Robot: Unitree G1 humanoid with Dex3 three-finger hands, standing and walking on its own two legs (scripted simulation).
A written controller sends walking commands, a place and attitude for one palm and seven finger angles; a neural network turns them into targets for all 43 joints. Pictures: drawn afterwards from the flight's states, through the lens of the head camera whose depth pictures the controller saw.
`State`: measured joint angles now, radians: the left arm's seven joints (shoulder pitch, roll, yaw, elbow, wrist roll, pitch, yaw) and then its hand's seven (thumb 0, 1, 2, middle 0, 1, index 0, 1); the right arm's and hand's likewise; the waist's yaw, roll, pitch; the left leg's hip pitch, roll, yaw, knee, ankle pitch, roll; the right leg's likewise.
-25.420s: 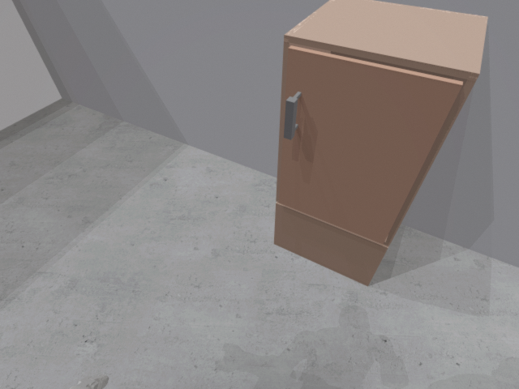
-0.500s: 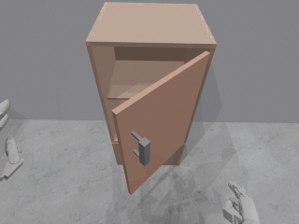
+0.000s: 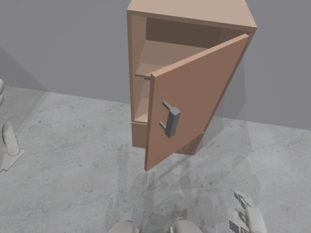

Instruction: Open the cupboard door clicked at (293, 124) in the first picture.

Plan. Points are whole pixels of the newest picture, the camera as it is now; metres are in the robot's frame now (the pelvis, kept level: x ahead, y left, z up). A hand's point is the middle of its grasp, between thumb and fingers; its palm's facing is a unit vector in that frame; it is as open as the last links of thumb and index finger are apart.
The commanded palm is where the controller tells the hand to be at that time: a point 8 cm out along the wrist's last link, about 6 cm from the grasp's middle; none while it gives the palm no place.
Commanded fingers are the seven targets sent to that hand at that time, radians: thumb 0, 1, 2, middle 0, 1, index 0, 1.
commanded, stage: step back with the hand held close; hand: left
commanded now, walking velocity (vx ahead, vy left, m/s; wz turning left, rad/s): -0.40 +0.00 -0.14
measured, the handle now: (167, 119) +0.45 -0.01 +0.00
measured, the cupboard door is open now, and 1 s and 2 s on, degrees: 45 45 45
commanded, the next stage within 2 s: stop stepping back and stand still in 0.10 s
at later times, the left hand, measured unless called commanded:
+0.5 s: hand (14, 225) +0.10 +0.20 +0.20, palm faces +0.25 -0.80 -0.55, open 7.4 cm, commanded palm +0.08 +0.24 +0.20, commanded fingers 0.00 0.90 0.90 -0.20 -0.30 -0.20 -0.30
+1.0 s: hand out of the picture +0.06 +0.20 +0.20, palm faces +0.33 -0.80 -0.49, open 7.4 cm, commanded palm +0.01 +0.24 +0.20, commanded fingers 0.00 0.90 0.90 -0.20 -0.30 -0.20 -0.30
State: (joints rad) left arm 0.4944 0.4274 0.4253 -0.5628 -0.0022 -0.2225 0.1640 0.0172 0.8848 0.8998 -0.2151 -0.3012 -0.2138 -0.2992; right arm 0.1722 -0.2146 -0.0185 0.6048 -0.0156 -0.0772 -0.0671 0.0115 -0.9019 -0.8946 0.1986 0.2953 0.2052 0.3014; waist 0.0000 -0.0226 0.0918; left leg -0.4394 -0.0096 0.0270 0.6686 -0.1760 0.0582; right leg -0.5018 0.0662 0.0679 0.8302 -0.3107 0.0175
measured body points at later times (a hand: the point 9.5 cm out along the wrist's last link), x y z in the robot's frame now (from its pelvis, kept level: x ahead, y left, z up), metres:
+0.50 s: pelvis -0.11 -0.03 +0.01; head -0.12 -0.01 +0.46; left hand +0.09 +0.24 +0.23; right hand -0.02 -0.29 -0.08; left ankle -0.04 +0.05 -0.71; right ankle -0.28 -0.10 -0.71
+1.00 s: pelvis -0.18 -0.04 +0.03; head -0.20 -0.05 +0.48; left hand +0.04 +0.24 +0.22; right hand -0.10 -0.31 -0.07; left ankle -0.17 +0.10 -0.69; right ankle -0.15 -0.13 -0.72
